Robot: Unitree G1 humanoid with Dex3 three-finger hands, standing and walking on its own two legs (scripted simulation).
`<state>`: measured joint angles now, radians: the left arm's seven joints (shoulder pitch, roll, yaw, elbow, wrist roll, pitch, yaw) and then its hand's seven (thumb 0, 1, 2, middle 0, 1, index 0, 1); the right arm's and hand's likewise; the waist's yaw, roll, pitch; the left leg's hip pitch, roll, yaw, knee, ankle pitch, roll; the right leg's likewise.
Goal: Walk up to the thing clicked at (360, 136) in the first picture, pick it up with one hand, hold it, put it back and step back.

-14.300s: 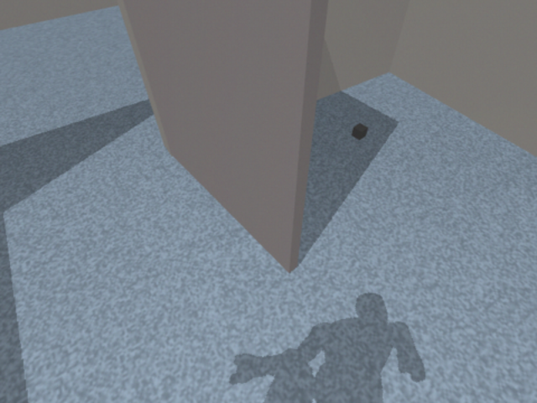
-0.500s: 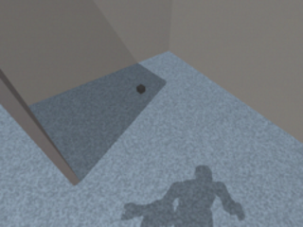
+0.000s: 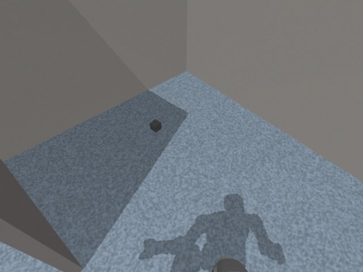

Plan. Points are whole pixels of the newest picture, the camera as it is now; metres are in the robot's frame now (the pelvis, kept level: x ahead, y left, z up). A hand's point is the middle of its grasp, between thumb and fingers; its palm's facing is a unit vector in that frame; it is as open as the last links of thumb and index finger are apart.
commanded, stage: walk up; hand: left
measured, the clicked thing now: (155, 125) +1.22 +0.18 -0.74
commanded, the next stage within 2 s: none
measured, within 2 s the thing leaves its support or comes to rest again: neither
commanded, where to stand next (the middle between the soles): +0.86 -0.07 m, yaw +0 degrees
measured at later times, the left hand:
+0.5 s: hand (102, 222) +0.28 +0.23 -0.13, palm faces -0.01 -0.93 -0.37, open 7.4 cm
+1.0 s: hand (119, 149) +0.53 +0.22 -0.14, palm faces -0.09 -0.93 -0.36, open 7.4 cm
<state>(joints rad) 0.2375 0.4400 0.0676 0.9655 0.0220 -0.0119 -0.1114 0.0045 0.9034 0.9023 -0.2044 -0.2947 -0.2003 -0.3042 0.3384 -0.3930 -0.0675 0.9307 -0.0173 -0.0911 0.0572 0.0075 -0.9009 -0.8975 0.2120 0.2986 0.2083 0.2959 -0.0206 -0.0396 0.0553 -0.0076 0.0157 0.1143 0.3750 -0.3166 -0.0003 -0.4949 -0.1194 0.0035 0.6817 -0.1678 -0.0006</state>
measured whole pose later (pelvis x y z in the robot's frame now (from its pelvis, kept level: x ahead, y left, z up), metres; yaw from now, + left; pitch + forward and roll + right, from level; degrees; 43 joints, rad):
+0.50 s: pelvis +0.24 -0.05 +0.00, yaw +0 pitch -2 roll -1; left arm 0.33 0.40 0.05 0.86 0.01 -0.08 -0.06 0.00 0.90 0.90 -0.21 -0.30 -0.21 -0.31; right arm 0.24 -0.42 -0.07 0.88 -0.02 -0.04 0.07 0.01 -0.91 -0.90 0.21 0.30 0.20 0.29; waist 0.04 0.04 0.08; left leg -0.50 0.09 0.01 0.69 -0.16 0.00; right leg -0.05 0.02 -0.10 0.43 -0.34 -0.03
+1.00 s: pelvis +0.45 -0.06 +0.00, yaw -1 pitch -3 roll +2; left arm 0.26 0.43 0.06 0.88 0.01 -0.03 -0.08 0.00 0.90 0.90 -0.20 -0.29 -0.20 -0.30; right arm 0.36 -0.41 -0.05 0.84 -0.01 -0.08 0.04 0.01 -0.90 -0.90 0.21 0.30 0.21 0.30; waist -0.03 -0.04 0.08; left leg -0.07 0.02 0.10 0.45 -0.33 -0.01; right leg -0.46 -0.11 0.00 0.66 -0.17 -0.01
